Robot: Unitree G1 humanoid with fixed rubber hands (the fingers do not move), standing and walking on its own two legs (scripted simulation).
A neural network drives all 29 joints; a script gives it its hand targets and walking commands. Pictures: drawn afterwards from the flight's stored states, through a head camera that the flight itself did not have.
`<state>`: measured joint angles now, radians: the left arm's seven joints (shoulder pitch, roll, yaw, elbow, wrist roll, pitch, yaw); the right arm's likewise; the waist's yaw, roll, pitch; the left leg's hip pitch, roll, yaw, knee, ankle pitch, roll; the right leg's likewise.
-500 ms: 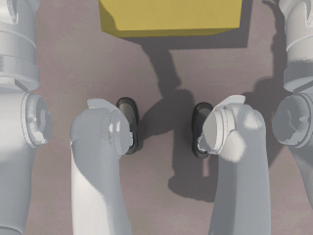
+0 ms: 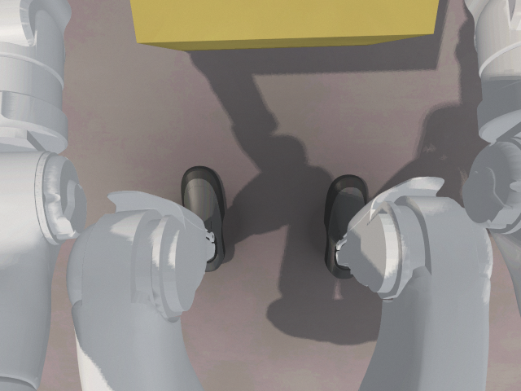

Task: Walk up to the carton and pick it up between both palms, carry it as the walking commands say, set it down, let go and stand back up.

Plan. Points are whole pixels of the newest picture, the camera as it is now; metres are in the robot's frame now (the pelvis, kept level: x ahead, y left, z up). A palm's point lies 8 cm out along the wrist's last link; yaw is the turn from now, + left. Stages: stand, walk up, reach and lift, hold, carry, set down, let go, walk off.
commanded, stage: reach and lift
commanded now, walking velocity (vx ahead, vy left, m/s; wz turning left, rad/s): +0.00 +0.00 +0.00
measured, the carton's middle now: out of the picture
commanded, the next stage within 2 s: none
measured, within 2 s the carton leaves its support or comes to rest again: leaves its support in 1.82 s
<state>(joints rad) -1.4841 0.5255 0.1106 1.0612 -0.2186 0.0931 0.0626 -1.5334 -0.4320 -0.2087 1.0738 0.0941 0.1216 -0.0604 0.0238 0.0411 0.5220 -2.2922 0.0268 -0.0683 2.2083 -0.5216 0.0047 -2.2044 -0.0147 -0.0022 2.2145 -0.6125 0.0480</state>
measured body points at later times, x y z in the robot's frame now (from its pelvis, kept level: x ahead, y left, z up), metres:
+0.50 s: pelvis +0.00 +0.00 +0.00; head +0.39 +0.02 +0.21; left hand +0.56 +0.24 -0.20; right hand +0.58 -0.18 -0.20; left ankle +0.12 +0.13 -0.33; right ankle +0.11 -0.13 -0.33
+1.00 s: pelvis +0.00 +0.00 +0.00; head +0.39 +0.02 +0.21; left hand +0.57 +0.21 -0.19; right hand +0.58 -0.17 -0.20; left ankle +0.12 +0.13 -0.33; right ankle +0.11 -0.13 -0.33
